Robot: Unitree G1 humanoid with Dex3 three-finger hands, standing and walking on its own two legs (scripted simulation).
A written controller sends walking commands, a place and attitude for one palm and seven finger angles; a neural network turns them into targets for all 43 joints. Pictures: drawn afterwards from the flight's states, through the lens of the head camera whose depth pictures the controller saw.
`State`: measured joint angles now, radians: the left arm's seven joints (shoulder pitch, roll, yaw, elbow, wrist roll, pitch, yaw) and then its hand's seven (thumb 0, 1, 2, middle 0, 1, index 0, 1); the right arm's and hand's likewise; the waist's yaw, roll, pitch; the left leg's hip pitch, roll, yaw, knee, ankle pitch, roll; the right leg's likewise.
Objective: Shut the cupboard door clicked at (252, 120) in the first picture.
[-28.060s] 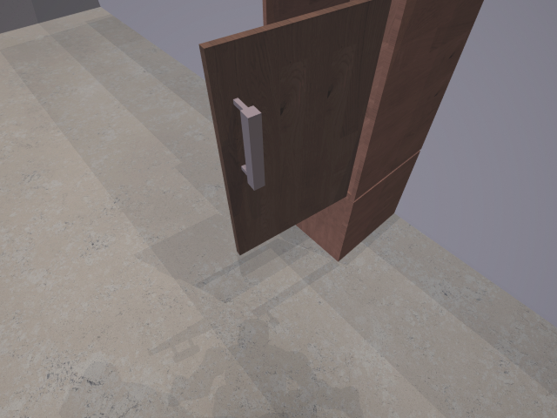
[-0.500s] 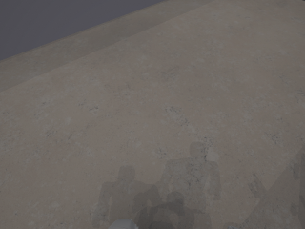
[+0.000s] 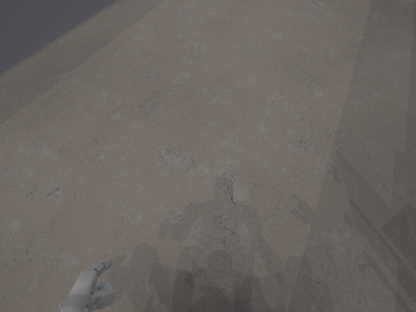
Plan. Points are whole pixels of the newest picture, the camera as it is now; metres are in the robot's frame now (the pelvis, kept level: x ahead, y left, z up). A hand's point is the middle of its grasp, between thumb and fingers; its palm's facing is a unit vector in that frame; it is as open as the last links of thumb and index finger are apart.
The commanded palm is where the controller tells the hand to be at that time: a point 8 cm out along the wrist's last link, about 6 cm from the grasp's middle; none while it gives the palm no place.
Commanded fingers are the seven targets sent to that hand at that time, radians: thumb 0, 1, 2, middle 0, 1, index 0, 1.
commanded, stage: turn to face it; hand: left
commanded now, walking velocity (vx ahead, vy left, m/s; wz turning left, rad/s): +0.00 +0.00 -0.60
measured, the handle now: out of the picture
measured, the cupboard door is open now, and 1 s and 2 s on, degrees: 50 50 50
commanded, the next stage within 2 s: take the last steps up to it in 1.82 s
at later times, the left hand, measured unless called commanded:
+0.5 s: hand (111, 299) +0.16 +0.22 -0.16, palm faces -0.24 -0.95 -0.18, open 7.3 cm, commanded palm none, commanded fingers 0.00 0.90 0.90 -0.20 -0.30 -0.20 -0.30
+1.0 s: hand (153, 263) +0.24 +0.14 -0.16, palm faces -0.55 -0.81 -0.21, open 7.3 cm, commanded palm none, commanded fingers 0.00 0.90 0.90 -0.20 -0.30 -0.20 -0.30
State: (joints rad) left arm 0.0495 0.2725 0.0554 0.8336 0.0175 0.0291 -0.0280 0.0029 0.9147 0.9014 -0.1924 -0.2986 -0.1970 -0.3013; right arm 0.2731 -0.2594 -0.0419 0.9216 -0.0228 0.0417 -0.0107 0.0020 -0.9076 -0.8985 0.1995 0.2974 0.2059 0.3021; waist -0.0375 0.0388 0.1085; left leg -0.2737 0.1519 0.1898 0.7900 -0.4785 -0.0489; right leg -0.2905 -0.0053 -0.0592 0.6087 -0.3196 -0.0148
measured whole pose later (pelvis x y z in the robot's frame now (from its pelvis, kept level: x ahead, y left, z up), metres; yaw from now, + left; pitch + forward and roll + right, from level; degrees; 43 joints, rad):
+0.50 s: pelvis +0.03 +0.04 +0.02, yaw -17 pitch +0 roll -3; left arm 0.18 0.27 0.09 0.90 0.01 0.08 -0.04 0.01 0.91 0.90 -0.20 -0.30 -0.20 -0.30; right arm 0.20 -0.20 -0.01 0.85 -0.04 0.01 -0.02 0.00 -0.91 -0.90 0.20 0.30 0.21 0.30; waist 0.02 -0.03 0.11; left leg -0.26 0.11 0.13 0.53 -0.28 0.01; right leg -0.46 0.00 -0.03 1.07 -0.49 0.05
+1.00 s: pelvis +0.05 +0.02 +0.01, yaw -34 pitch +2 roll -1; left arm 0.18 0.24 0.05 0.89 0.02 0.05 -0.01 0.00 0.91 0.90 -0.20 -0.30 -0.20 -0.30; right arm 0.18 -0.24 -0.04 0.87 -0.01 0.03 -0.01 0.00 -0.91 -0.90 0.20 0.30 0.20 0.30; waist -0.01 -0.03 0.08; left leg -0.36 0.04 0.05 0.66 -0.33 -0.08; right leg -0.29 0.03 0.09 0.56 -0.31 0.02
